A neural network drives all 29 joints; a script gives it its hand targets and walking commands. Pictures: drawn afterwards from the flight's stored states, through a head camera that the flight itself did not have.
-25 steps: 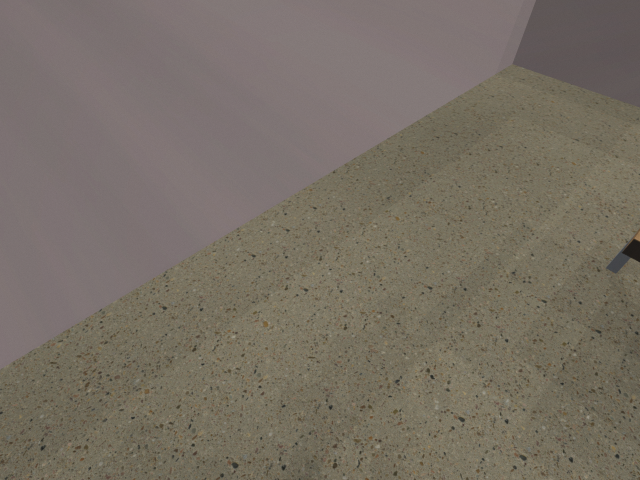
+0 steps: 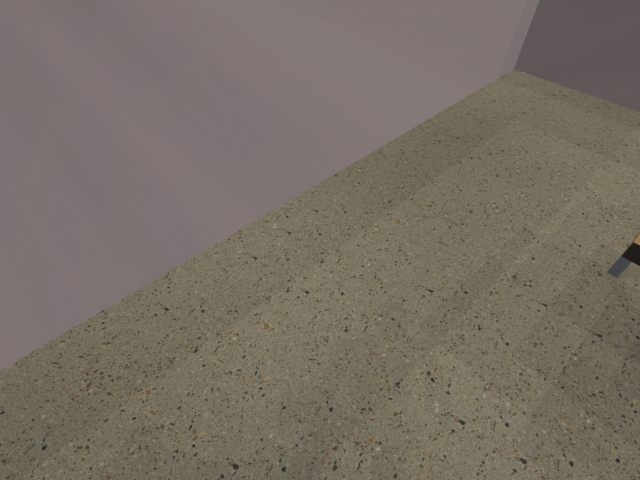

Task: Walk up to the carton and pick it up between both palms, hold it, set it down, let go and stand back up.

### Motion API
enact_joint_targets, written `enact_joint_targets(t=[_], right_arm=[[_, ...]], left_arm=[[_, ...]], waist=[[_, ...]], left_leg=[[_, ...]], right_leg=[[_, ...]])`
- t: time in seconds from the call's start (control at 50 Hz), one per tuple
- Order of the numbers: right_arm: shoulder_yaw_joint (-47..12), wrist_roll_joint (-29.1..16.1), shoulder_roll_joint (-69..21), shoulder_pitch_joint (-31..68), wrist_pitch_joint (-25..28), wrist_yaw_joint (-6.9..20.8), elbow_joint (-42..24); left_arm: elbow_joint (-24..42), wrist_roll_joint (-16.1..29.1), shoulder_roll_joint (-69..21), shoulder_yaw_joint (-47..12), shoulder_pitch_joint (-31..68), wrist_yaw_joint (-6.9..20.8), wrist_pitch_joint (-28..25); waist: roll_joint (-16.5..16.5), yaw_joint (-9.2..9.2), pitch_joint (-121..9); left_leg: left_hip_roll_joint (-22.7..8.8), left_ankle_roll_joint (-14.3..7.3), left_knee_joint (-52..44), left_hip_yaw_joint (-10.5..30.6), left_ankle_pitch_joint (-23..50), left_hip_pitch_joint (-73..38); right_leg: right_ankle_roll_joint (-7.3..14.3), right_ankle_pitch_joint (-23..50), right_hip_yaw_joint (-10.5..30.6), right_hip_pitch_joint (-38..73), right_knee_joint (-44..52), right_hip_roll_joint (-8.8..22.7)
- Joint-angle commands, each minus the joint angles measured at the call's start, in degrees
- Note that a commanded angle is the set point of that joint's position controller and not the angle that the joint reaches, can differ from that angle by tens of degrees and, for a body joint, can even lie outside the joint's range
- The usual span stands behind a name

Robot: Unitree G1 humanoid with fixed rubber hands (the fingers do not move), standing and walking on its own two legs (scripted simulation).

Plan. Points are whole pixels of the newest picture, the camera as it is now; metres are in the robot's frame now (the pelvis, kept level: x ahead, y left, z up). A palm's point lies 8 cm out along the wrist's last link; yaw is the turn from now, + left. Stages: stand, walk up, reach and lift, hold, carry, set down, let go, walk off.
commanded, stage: stand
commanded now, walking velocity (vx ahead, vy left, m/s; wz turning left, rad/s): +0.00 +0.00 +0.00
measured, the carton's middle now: out of the picture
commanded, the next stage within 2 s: walk up in 0.22 s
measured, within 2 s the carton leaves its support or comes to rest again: neither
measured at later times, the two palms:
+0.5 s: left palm out of the picture +0.05 +0.24 -0.12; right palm out of the picture +0.05 -0.27 -0.12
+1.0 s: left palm (270, 475) +0.18 +0.08 -0.13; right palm out of the picture -0.08 -0.39 -0.12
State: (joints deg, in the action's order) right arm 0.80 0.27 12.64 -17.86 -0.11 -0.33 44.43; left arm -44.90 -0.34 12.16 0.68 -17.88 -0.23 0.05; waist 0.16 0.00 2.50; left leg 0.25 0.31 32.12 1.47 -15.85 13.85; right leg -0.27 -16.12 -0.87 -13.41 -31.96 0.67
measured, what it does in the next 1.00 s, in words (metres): steps to the right, turning right: right foot, then left foot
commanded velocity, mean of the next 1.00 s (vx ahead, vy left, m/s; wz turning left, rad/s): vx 0.00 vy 0.00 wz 0.00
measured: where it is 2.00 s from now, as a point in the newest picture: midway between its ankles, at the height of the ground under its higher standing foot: outside the picture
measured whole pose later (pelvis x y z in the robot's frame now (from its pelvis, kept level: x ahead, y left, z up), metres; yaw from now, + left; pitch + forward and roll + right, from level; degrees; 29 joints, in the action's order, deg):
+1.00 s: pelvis -0.02 -0.12 -0.02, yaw -29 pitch -3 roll +2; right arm 2.3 4.1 15.4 -19.1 2.1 -3.3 42.3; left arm -40.1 -4.2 15.8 2.7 -16.7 4.2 6.1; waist -2.4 0.8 3.6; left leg -4.1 0.3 41.4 -7.9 -19.7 17.6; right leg -0.4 -24.3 3.9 -29.8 -58.6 -4.2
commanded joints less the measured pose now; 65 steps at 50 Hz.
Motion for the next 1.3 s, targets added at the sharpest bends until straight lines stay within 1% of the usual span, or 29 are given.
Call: enact_joint_targets(t=[0.0,0.38,0.4,0.42,0.44,0.46,0.52,0.62,0.66,0.68,0.7,0.72,0.74,0.78,0.86,0.9,0.92,0.94,0.96,0.98,1.02,1.1,1.14,1.18,1.2,1.22,1.24,1.26,1.28], right_arm=[[2.19,0.09,8.08,-0.25,1.6,-0.52,-4.73],[1.97,0.09,7.89,-1.05,1.67,-0.81,-0.69],[5.55,2.8,13.02,-0.62,2.1,-2.18,-2.82],[6.59,3.28,16.87,-4.12,2.14,-2.88,-2.38],[7.16,3.65,17.69,-5.24,2.23,-3.31,-2.58],[6.93,3.85,16.31,-4.64,2.5,-3.83,-1.83],[6.05,4.16,13.92,4.67,2.99,-4.41,-3.03],[6.63,4.66,16.84,2.71,2.92,-3.91,-2.81],[6.62,4.55,17.5,7.43,2.15,-3.58,-3.36],[5.4,3.93,13.4,5.78,1.66,-3.25,-3.46],[3.55,2.45,8.34,5.94,1.17,-2.76,-6.56],[3.76,0.79,8.97,9.06,0.56,-2.77,-9.66],[3.94,-0.18,10.02,8.87,0.39,-2.78,-9.56],[3.93,-0.43,11.13,2.73,1.06,-2.52,-7.22],[4.41,0.4,10.53,-5.38,2.4,-2.05,-4.62],[5.68,1.91,11.52,-13.41,2.91,-2.53,-3.74],[7.19,3.65,18.07,-17.03,3.12,-3.2,-4.18],[7.01,4.16,19.87,-11.27,2.73,-4.22,-4.73],[6.26,4.91,17.74,-5.39,3.05,-4.93,-5.27],[5.97,5.59,16.51,-0.84,3.71,-5.04,-6.24],[5.35,5.04,15.33,1.46,4.81,-4.61,-6.16],[5.81,5.06,16.27,-0.48,5.28,-4.02,-4.44],[6.17,5.2,17.0,-2.86,4.83,-3.98,-4.05],[6.19,4.86,18.1,-1.39,3.65,-3.99,-3.91],[5.27,4.47,15.56,-2.44,2.82,-3.65,-3.96],[3.3,3.27,10.44,-4.56,2.4,-2.78,-5.7],[2.8,1.52,8.78,0.09,1.89,-1.99,-11.58],[3.49,0.51,11.78,1.94,1.02,-1.79,-12.5],[3.5,0.01,11.58,0.21,0.73,-1.52,-11.53]], left_arm=[[4.73,0.05,8.75,2.22,-0.37,-0.48,-1.64],[0.9,0.16,8.96,1.87,-1.1,-0.98,-1.51],[3.82,-2.6,12.88,3.91,1.16,1.23,0.17],[6.25,-3.43,10.36,3.29,2.91,2.24,1.18],[8.3,-5.29,9.68,3.57,5.02,2.5,2.31],[9.35,-6.25,10.49,4.3,5.31,2.84,3.28],[8.77,-4.69,9.42,4.66,0.5,4.1,4.32],[9.25,-2.93,7.5,4.6,3.47,6.47,2.77],[6.81,-2.06,8.35,5.37,-4.17,6.89,1.45],[4.74,-2.1,11.66,6.73,-8.69,6.37,0.89],[6.01,-2.29,20.68,8.88,-8.93,5.54,0.53],[5.78,-1.23,21.76,8.54,-7.84,5.11,1.01],[5.45,-1.02,20.3,7.84,-5.13,4.32,1.4],[7.7,-1.92,18.23,6.88,1.98,3.11,2.23],[10.65,-2.86,15.46,5.47,6.65,3.57,3.21],[11.4,-2.34,13.61,4.23,8.21,4.12,3.5],[13.72,-2.42,9.39,3.26,8.19,4.41,3.48],[14.45,-3.99,10.71,3.99,8.44,3.75,4.01],[13.52,-4.66,12.51,4.52,6.18,3.91,4.4],[12.95,-5.17,13.07,5.03,3.88,4.37,4.59],[12.85,-4.83,12.54,5.38,4.1,5.18,4.34],[14.13,-1.88,7.77,4.45,6.81,6.82,3.4],[13.74,-1.34,7.32,4.52,8.14,7.01,2.23],[11.27,-1.46,7.31,5.43,1.81,7.13,0.84],[9.01,-1.46,9.4,6.71,-4.38,6.82,0.07],[7.64,-1.58,15.9,8.79,-10.11,5.76,-0.56],[8.95,-1.54,22.73,9.69,-9.61,4.45,-0.18],[8.49,0.12,21.27,8.63,-7.21,3.55,0.54],[8.51,0.16,20.38,8.0,-4.23,2.81,1.08]], waist=[[-0.69,0.1,-0.33],[-0.69,-0.15,-0.55],[-0.21,-0.65,1.48],[8.39,-2.84,-0.3],[11.41,-4.68,-0.45],[5.35,-4.15,0.24],[3.71,0.47,0.84],[7.97,-1.42,-0.65],[5.97,3.9,-4.26],[-4.04,6.19,-6.27],[-22.7,9.13,-4.87],[-22.12,10.09,-2.21],[-17.51,8.4,0.09],[-11.29,4.03,1.61],[-8.36,0.88,-3.06],[-2.79,-3.96,-4.98],[11.34,-6.89,-4.15],[7.77,-4.93,3.58],[1.78,-1.76,8.45],[2.7,0.22,9.1],[7.32,0.36,6.72],[10.36,-0.99,4.71],[7.29,-1.9,2.68],[5.49,1.93,0.32],[0.29,4.72,-2.85],[-12.95,8.38,-6.98],[-23.42,10.59,-5.99],[-14.12,9.57,-4.92],[-11.95,7.54,-1.73]], left_leg=[[-4.42,-2.03,-6.95,5.37,4.1,1.47],[-4.25,-1.63,-8.35,5.79,5.46,0.91],[-8.82,-5.71,-6.19,5.81,3.33,-10.59],[-19.42,-11.96,-11.36,14.25,8.5,-14.86],[-30.1,-19.39,-17.11,20.34,11.53,-11.25],[-32.07,-22.15,-17.58,19.56,10.32,-7.42],[-27.18,-18.62,-14.55,8.22,7.81,-5.9],[-23.32,-15.07,-8.43,-4.85,8.84,-2.59],[-20.34,-11.74,-0.45,-10.26,-0.23,5.31],[-14.79,-7.64,9.58,-13.78,-7.24,11.45],[-4.69,-2.85,27.79,-16.67,-21.74,22.35],[-3.02,-2.23,36.65,-6.51,-27.53,24.99],[-4.47,-2.13,39.23,-2.61,-25.11,26.14],[-7.02,-1.82,32.66,-2.0,-18.73,20.06],[-3.31,-1.1,11.65,-7.21,-6.82,1.34],[-4.05,-3.46,-1.75,-2.85,-3.42,-17.91],[-21.07,-9.2,-16.58,20.78,-27.52,-20.75],[-34.29,-14.81,-24.67,34.92,-34.13,-7.42],[-34.68,-17.47,-23.89,31.6,-30.7,-0.55],[-31.54,-17.47,-20.3,22.29,-23.44,-1.36],[-27.51,-15.77,-18.91,10.3,-13.56,-1.48],[-24.85,-13.8,-15.68,-3.13,-5.2,-4.76],[-23.76,-12.87,-12.57,-7.68,-4.54,-1.7],[-22.81,-11.2,-6.47,-12.04,-7.66,4.72],[-18.66,-8.97,3.98,-16.26,-7.72,9.47],[-11.35,-4.85,21.92,-19.42,-9.8,17.15],[-4.37,-2.15,34.47,-10.56,-26.21,26.94],[-7.14,-2.37,39.89,-2.93,-24.21,25.53],[-7.58,-2.26,42.16,-2.48,-21.05,25.58]], right_leg=[[2.0,3.6,5.99,-1.11,7.81,4.25],[1.85,5.25,5.85,0.67,8.61,4.54],[3.4,15.88,6.91,-13.15,-2.91,1.56],[1.47,4.79,2.28,-20.09,-12.56,-0.4],[-0.25,-12.53,3.39,-23.27,-25.3,2.44],[-0.56,-12.44,7.35,-23.19,-32.22,6.15],[-2.24,-8.05,9.76,-21.2,-30.11,9.03],[-0.99,-7.31,-0.36,-9.66,-15.0,6.67],[1.55,-0.14,-4.7,5.09,-4.8,2.89],[3.67,0.17,-3.89,12.67,-1.46,-0.62],[11.52,-7.54,20.9,11.56,11.86,10.06],[18.76,-10.74,34.39,5.16,18.21,13.93],[20.39,-12.83,34.11,3.11,18.55,14.8],[18.31,-15.81,27.33,-3.89,13.96,12.55],[14.67,-9.42,21.65,-13.06,10.79,8.61],[7.9,-17.65,17.37,-27.12,2.15,3.58],[2.17,-20.62,9.05,-38.52,-15.47,-4.73],[-0.88,-14.59,8.72,-38.83,-31.39,-3.18],[-1.57,-11.25,11.07,-36.48,-37.81,0.3],[-2.15,-7.79,9.89,-34.77,-40.64,1.96],[-2.93,-4.93,9.47,-30.8,-41.38,3.83],[-2.43,-8.61,6.14,-23.12,-25.27,6.21],[-0.73,-8.96,2.27,-13.33,-16.01,4.98],[1.6,-1.69,-2.88,1.07,-6.72,1.49],[2.53,-0.36,-3.61,10.53,-3.78,-1.86],[6.52,-6.98,8.1,18.44,2.15,0.46],[14.37,-21.42,37.35,12.23,14.56,11.89],[16.45,-26.91,38.89,7.9,17.5,15.1],[17.07,-29.23,37.95,3.21,17.21,15.46]])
